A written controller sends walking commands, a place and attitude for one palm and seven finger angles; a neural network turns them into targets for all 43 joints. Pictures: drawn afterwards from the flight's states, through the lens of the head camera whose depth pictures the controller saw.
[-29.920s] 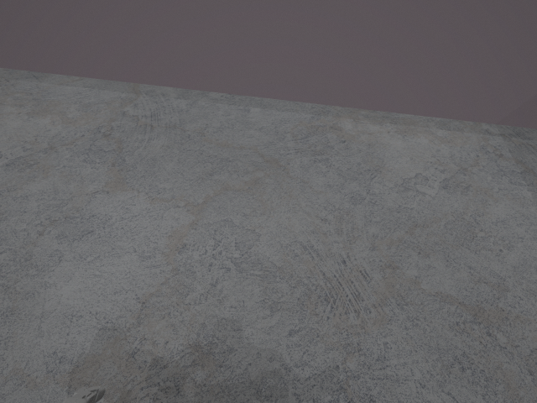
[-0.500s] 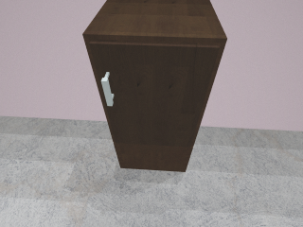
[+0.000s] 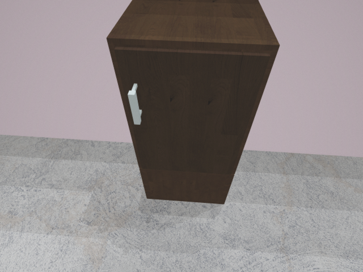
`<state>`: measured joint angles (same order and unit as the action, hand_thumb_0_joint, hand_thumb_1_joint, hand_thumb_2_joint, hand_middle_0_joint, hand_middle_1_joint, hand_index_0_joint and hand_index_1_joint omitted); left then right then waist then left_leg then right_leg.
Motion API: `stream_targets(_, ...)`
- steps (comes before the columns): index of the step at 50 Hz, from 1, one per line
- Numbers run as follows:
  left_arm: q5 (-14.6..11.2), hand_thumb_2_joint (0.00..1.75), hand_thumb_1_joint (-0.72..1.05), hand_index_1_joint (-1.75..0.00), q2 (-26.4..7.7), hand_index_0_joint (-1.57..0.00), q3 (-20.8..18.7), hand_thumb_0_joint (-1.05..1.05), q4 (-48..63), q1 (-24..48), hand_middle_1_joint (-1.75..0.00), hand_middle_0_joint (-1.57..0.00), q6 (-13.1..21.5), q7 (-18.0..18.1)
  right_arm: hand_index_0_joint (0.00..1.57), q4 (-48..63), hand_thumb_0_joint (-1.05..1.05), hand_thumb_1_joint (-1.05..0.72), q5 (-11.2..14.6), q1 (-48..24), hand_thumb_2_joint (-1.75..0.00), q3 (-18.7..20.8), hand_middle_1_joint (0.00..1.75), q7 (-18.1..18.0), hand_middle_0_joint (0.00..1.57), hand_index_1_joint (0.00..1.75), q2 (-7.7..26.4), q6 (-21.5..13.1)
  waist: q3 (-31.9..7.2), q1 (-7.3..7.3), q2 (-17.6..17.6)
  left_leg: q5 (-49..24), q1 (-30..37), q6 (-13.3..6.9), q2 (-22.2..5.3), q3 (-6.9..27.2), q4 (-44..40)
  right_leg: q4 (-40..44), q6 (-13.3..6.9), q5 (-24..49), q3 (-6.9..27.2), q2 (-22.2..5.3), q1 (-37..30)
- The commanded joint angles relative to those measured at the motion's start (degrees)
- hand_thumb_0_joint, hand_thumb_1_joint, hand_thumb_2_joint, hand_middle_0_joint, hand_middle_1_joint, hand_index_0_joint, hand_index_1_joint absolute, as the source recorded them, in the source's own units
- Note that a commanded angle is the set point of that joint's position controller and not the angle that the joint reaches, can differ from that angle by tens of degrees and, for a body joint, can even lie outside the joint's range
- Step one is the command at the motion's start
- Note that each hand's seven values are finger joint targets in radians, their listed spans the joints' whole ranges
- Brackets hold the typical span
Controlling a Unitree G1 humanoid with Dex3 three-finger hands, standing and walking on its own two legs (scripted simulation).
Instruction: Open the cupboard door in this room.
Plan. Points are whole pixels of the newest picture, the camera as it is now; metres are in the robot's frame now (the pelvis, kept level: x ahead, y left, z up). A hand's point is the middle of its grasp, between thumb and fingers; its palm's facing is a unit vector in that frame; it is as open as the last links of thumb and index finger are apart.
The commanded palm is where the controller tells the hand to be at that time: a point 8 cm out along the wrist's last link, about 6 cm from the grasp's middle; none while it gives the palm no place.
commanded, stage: shuffle to correct the standing spot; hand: left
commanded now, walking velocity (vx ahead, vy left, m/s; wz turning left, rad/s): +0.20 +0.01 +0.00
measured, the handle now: (136, 104) +0.59 +0.19 +0.02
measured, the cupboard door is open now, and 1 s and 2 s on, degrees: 0 0 0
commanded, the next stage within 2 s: come to a stop and stand still in 0.04 s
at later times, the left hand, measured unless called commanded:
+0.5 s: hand out of the picture +0.07 +0.19 -0.18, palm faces +0.04 -0.97 -0.23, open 7.3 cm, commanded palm none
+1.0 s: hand out of the picture +0.04 +0.22 -0.17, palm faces +0.03 -0.97 -0.23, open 7.4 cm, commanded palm none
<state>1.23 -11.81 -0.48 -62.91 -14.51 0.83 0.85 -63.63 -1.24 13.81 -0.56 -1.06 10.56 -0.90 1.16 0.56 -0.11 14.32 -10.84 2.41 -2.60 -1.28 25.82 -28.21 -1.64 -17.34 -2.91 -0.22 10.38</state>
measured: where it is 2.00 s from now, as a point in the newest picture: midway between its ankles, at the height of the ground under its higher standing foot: outside the picture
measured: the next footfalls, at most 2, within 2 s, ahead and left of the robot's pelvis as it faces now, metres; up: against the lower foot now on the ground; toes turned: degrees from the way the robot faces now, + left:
none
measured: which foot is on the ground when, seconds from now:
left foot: down 0.00-1.00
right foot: down 0.00-1.00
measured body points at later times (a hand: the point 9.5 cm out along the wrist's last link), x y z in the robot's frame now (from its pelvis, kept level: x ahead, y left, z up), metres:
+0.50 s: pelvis +0.05 +0.01 -0.01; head +0.09 +0.01 +0.44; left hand +0.07 +0.24 -0.16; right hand +0.04 -0.20 -0.17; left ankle +0.00 +0.14 -0.72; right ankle +0.01 -0.08 -0.74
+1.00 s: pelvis +0.00 +0.04 -0.01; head -0.01 +0.03 +0.44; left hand +0.04 +0.28 -0.15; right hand +0.09 -0.19 -0.15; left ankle +0.04 +0.13 -0.74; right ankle +0.01 -0.09 -0.74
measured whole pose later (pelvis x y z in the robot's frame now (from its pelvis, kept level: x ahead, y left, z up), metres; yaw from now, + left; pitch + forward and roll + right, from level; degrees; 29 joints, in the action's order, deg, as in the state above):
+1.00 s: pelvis +0.00 +0.04 -0.01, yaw +0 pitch -2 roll +0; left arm 1.7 -10.5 -0.1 -56.3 -16.9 -0.8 1.5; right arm -53.6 -1.1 13.2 0.9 -0.7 9.3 0.1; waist -0.9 0.5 0.6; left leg 13.6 -15.8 -2.0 -0.3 -4.9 30.9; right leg -31.7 0.3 -16.5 -3.7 -2.4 13.4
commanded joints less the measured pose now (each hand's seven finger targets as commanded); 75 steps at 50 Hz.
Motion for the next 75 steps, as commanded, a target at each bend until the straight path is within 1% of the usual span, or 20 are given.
stream_targets(1,0.0,0.90,0.90,-0.30,-6.2,-0.20,-1.7,0.00,1.6,-4.9,-0.30,-0.20,-0.2,0.1,0.20,2.2,0.00,-0.90,-0.4,3.6,-0.90,1.0,0.30,0.1,0.20,0.30,4.0,0.0,5.8,0.52,-3.3,8.8,-6.8,-3.3,-0.6,-0.2,0.3,9.1,-2.7,-15.0,9.1,-6.5,3.3)
stream_targets(7,0.1,0.90,0.90,-0.30,-6.3,-0.20,-3.0,0.00,2.6,-6.8,-0.30,-0.20,0.4,0.0,0.20,2.8,0.00,-0.90,-0.2,7.0,-0.90,1.1,0.30,0.3,0.20,0.30,2.1,-1.1,6.9,-0.94,-4.1,5.0,-4.8,-3.6,0.2,-3.0,4.9,7.2,-5.7,-9.4,9.9,-9.1,6.0)
stream_targets(10,0.0,0.90,0.90,-0.30,-1.6,-0.20,-2.1,0.00,3.4,-4.7,-0.30,-0.20,0.6,0.2,0.20,-0.7,0.00,-0.90,-0.1,15.2,-0.90,1.8,0.30,-0.9,0.20,0.30,6.5,-1.9,3.5,-2.75,15.4,-25.9,6.4,-9.4,-11.2,11.5,-3.0,-12.8,-0.4,-3.8,-2.9,-0.1,12.4)
stream_targets(12,-0.5,0.90,0.90,-0.30,-0.4,-0.20,-1.6,0.00,3.3,-3.4,-0.30,-0.20,0.5,0.9,0.20,-0.8,0.00,-0.90,-0.1,14.2,-0.90,1.4,0.30,-2.0,0.20,0.30,5.3,-1.7,4.1,-2.15,12.6,-51.9,8.8,-13.0,-14.5,13.0,-2.1,-15.7,-0.2,-14.1,-0.5,-1.4,15.1)
stream_targets(14,-0.8,0.90,0.90,-0.30,-0.2,-0.20,-1.9,0.00,2.2,-5.4,-0.30,-0.20,0.6,1.0,0.20,0.0,0.00,-0.90,0.3,9.8,-0.90,1.2,0.30,-2.5,0.20,0.30,4.4,-1.5,4.1,0.19,8.1,-56.7,7.1,-10.0,-11.2,7.5,1.3,-4.2,0.2,-3.6,-0.2,-2.8,8.7)
stream_targets(17,-0.8,0.90,0.90,-0.30,-3.8,-0.20,-2.7,0.00,0.7,-10.3,-0.30,-0.20,0.8,1.3,0.20,2.1,0.00,-0.90,1.1,7.3,-0.90,2.3,0.30,-2.6,0.20,0.30,3.6,-1.3,-2.4,0.84,2.1,-33.1,-0.1,-3.8,-4.3,0.5,3.9,-2.6,-0.8,39.8,2.8,-8.5,-5.6)
stream_targets(20,-0.1,0.90,0.90,-0.30,-5.1,-0.20,-3.4,0.00,1.8,-11.2,-0.30,-0.20,0.1,2.0,0.20,2.6,0.00,-0.90,1.0,7.2,-0.90,3.1,0.30,-2.6,0.20,0.30,1.3,0.1,-3.4,1.28,-7.7,-14.4,-6.8,-2.0,-0.7,-2.9,10.6,-5.6,-3.5,61.2,4.8,-12.3,-9.6)
stream_targets(22,0.3,0.90,0.90,-0.30,-5.0,-0.20,-3.4,0.00,2.2,-11.6,-0.30,-0.20,-0.2,2.4,0.20,3.9,0.00,-0.90,1.1,4.1,-0.90,3.3,0.30,-2.2,0.20,0.30,-0.9,0.6,-2.6,2.50,-11.4,12.8,-13.4,-1.4,1.7,-3.3,17.9,-2.9,-8.1,66.9,8.2,-17.1,-11.5)
stream_targets(24,0.8,0.90,0.90,-0.30,-4.5,-0.20,-3.2,0.00,3.6,-8.9,-0.30,-0.20,-0.5,2.8,0.20,4.7,0.00,-0.90,1.2,2.5,-0.90,3.2,0.30,-1.9,0.20,0.30,-2.2,0.8,-2.1,1.85,-8.3,16.3,-13.5,-1.6,1.4,-1.9,18.3,-1.7,-10.3,61.0,8.6,-17.7,-9.8)
stream_targets(27,-0.1,0.90,0.90,-0.30,-4.7,-0.20,-3.0,0.00,5.8,-3.8,-0.30,-0.20,-0.9,2.5,0.20,3.3,0.00,-0.90,1.0,6.3,-0.90,2.9,0.30,-1.4,0.20,0.30,-1.9,0.9,-3.3,-1.45,-9.3,-1.2,-1.7,-1.6,1.2,-3.6,3.3,-3.8,-6.0,40.9,4.8,-12.7,-1.2)
stream_targets(29,-0.3,0.90,0.90,-0.30,-1.9,-0.20,-2.5,0.00,7.3,-2.8,-0.30,-0.20,-1.5,2.1,0.20,3.1,0.00,-0.90,0.3,7.5,-0.90,3.2,0.30,-1.3,0.20,0.30,2.1,0.2,-2.7,-1.35,2.7,-23.6,5.3,-5.8,-7.8,5.3,-1.4,-6.5,-0.1,13.1,0.7,-5.5,7.7)
stream_targets(32,-0.1,0.90,0.90,-0.30,-1.5,-0.20,-2.2,0.00,6.8,-1.8,-0.30,-0.20,-2.1,1.9,0.20,4.8,0.00,-0.90,0.1,1.7,-0.90,3.2,0.30,-1.6,0.20,0.30,5.0,-0.2,2.7,0.19,12.0,-22.5,-4.8,-12.3,-13.2,11.7,-8.2,-12.7,1.1,-11.3,0.9,-3.0,5.7)
stream_targets(33,-0.6,0.90,0.90,-0.30,-3.1,-0.20,-1.0,0.00,3.3,-9.3,-0.30,-0.20,-1.3,3.2,0.20,8.6,0.00,-0.90,1.1,-4.9,-0.90,4.1,0.30,-1.4,0.20,0.30,9.6,0.1,1.3,2.89,13.3,-38.8,-2.0,-8.7,-12.1,6.2,9.5,-0.7,-0.1,-0.4,7.1,-6.2,9.1)
stream_targets(34,0.2,0.90,0.90,-0.30,-5.2,-0.20,-1.5,0.00,3.3,-11.0,-0.30,-0.20,0.6,2.8,0.20,11.7,0.00,-0.90,1.3,-5.6,-0.90,3.0,0.30,-0.5,0.20,0.30,6.2,-0.1,-1.5,3.42,5.9,-30.0,-3.0,-5.9,-6.7,1.7,15.3,6.7,0.2,19.7,5.3,-7.6,2.8)
stream_targets(35,0.4,0.90,0.90,-0.30,-6.4,-0.20,-1.4,0.00,5.3,-7.4,-0.30,-0.20,1.4,2.5,0.20,12.5,0.00,-0.90,1.1,0.2,-0.90,2.7,0.30,-0.2,0.20,0.30,2.3,0.0,-5.5,-1.04,-9.7,-4.9,-6.8,-2.8,-1.8,-1.0,14.1,4.8,-2.6,30.9,12.6,-13.7,-0.2)
stream_targets(36,0.2,0.90,0.90,-0.30,-5.9,-0.20,-1.4,0.00,6.6,-2.6,-0.30,-0.20,1.7,2.4,0.20,11.7,0.00,-0.90,0.8,2.5,-0.90,2.8,0.30,-0.2,0.20,0.30,2.8,0.2,-6.7,-2.56,-12.6,6.0,-7.0,-2.5,-0.2,-0.1,10.7,1.6,-5.3,37.1,10.6,-14.3,-2.8)
stream_targets(40,0.1,0.90,0.90,-0.30,-5.2,-0.20,-1.4,0.00,8.7,-2.4,-0.30,-0.20,0.0,2.2,0.20,11.3,0.00,-0.90,0.4,2.0,-0.90,3.2,0.30,-0.4,0.20,0.30,5.2,-0.4,-3.3,-1.00,10.5,-24.5,0.9,-5.2,-5.5,3.8,2.5,-3.6,-0.6,12.4,2.6,-5.0,4.4)
stream_targets(43,0.2,0.90,0.90,-0.30,-3.9,-0.20,-1.0,0.00,8.8,-3.8,-0.30,-0.20,-1.0,1.6,0.20,13.2,0.00,-0.90,0.4,-0.2,-0.90,3.1,0.30,-0.6,0.20,0.30,6.3,0.0,2.5,-0.22,2.9,-5.1,-6.3,-6.0,-5.5,5.5,-2.2,0.8,-0.1,1.8,2.7,-3.6,5.2)
stream_targets(48,0.3,0.90,0.90,-0.30,-4.3,-0.20,-1.0,0.00,9.8,-4.0,-0.30,-0.20,-1.1,1.0,0.20,13.4,0.00,-0.90,-0.1,0.6,-0.90,3.2,0.30,0.0,0.20,0.30,6.7,0.4,5.1,-0.55,2.4,14.8,-10.5,-5.1,-4.1,6.7,-8.4,3.1,-0.3,-4.6,3.4,-3.9,7.1)
stream_targets(75,-0.5,0.90,0.90,-0.30,-1.8,-0.20,0.0,0.00,2.9,-8.2,-0.30,-0.20,0.6,1.2,0.20,2.9,0.00,-0.90,0.5,9.0,-0.90,1.3,0.30,-0.3,0.20,0.30,2.0,-0.6,3.5,-0.80,0.4,1.4,-5.8,-3.7,-2.7,2.6,-5.1,8.5,-1.2,-2.1,5.8,-6.3,6.4)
